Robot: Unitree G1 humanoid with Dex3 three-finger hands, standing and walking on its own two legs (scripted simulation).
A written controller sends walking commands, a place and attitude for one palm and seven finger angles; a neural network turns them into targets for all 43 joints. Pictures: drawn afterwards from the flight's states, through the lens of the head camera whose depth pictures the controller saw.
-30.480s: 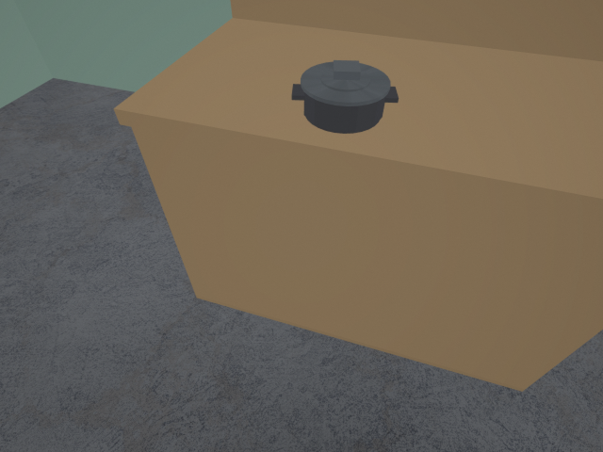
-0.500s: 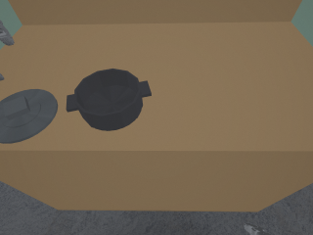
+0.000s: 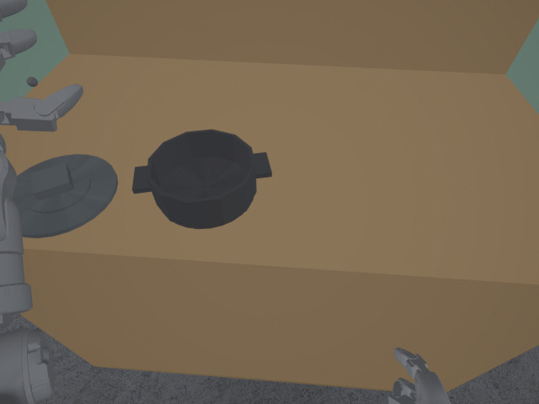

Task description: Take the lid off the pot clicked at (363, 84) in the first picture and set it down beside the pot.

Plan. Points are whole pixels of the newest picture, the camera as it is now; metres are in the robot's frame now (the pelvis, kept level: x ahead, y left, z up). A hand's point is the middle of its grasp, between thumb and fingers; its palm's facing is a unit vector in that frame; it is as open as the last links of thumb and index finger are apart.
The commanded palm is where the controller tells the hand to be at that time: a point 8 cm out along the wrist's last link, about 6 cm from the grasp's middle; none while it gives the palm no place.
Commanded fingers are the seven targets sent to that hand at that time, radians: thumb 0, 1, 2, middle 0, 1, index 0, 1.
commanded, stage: draw the hand back to the body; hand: left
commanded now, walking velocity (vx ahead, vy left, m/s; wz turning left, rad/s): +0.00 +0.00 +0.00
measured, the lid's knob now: (52, 181) +0.41 +0.40 +0.09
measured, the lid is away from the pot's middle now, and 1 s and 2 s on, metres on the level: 0.25 0.25 0.25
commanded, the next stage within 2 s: step back with the hand held close in 1.52 s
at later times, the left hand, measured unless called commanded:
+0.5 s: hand out of the picture +0.31 +0.29 +0.30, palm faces +0.56 -0.81 -0.17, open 8.9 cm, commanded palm +0.25 +0.32 +0.29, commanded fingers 0.00 0.72 0.90 -0.25 -0.36 -0.25 -0.36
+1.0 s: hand out of the picture +0.23 +0.27 +0.29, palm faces +0.53 -0.83 -0.20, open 7.5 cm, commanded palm +0.17 +0.30 +0.28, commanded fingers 0.00 0.90 0.90 -0.20 -0.30 -0.20 -0.30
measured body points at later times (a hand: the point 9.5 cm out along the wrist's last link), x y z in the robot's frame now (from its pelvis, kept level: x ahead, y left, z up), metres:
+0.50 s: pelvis +0.01 +0.00 +0.00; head +0.00 -0.02 +0.45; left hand +0.27 +0.33 +0.30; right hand +0.19 -0.24 -0.09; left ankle -0.01 +0.13 -0.74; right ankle -0.02 -0.13 -0.74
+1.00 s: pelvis +0.00 +0.01 +0.00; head -0.02 +0.00 +0.45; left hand +0.20 +0.31 +0.30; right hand +0.20 -0.21 -0.08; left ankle -0.01 +0.13 -0.74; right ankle -0.02 -0.13 -0.74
